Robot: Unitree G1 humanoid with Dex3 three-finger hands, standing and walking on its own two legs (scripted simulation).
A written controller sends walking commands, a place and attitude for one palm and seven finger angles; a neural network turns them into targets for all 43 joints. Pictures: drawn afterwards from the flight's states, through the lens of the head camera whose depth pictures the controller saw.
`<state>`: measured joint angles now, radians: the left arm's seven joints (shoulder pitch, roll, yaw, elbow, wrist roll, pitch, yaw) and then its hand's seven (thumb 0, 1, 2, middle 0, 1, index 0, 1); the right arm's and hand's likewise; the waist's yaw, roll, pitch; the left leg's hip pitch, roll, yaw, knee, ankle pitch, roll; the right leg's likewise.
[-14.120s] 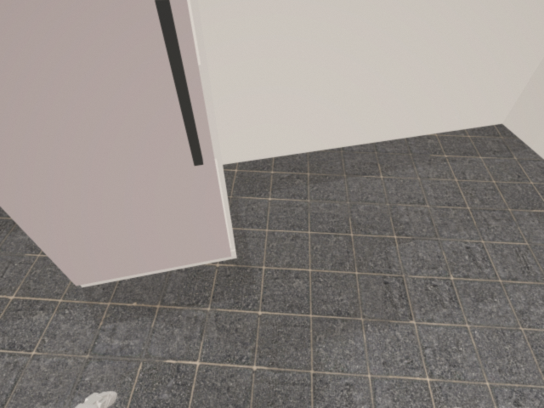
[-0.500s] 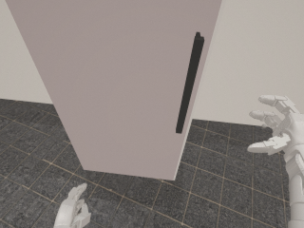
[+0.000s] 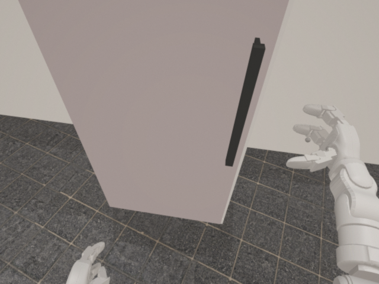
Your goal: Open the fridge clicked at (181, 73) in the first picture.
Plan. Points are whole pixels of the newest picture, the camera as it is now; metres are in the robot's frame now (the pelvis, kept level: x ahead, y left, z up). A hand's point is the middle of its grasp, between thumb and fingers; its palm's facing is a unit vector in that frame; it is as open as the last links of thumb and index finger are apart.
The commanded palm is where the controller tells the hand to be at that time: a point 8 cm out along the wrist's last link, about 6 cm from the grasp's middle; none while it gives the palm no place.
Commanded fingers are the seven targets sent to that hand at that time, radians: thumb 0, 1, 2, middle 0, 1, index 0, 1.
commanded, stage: move the hooked fingers beside the handle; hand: right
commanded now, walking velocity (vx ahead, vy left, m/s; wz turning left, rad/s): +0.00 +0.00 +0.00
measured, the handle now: (240, 113) +0.54 -0.10 +0.08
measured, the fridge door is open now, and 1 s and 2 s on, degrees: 0 0 0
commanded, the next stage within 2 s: feel for the door with the fingertips in 1.72 s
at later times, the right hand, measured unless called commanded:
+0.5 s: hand (279, 118) +0.45 -0.17 +0.15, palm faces +0.10 +0.99 +0.03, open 14.0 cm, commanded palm +0.42 -0.22 +0.14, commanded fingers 0.00 0.50 -0.30 0.30 1.20 0.30 1.20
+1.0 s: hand (272, 114) +0.48 -0.16 +0.14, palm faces +0.13 +0.99 +0.02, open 13.9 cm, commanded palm +0.44 -0.21 +0.14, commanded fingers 0.00 0.50 -0.30 0.30 1.20 0.30 1.20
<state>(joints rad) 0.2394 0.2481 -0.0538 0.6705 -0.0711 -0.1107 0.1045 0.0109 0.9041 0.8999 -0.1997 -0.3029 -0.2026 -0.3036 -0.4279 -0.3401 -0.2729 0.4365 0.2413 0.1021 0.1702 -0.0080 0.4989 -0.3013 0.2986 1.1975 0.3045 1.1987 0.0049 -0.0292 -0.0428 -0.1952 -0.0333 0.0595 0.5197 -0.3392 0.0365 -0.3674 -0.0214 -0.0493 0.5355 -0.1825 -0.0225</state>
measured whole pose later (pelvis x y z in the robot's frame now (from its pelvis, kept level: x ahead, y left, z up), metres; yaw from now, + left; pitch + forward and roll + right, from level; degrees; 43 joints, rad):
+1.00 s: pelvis +0.02 +0.01 -0.01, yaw +2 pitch +7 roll +1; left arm 0.38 0.25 0.00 0.69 -0.04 -0.01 0.03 0.01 0.91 0.90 -0.20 -0.30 -0.20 -0.30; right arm -0.73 -0.33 -0.32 0.88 0.13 -0.13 0.03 -0.01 0.50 -0.30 0.30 1.20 0.30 1.20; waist 0.08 -0.02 -0.07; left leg -0.33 -0.05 0.03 0.60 -0.39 0.04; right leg -0.50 -0.05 -0.07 0.62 -0.24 -0.02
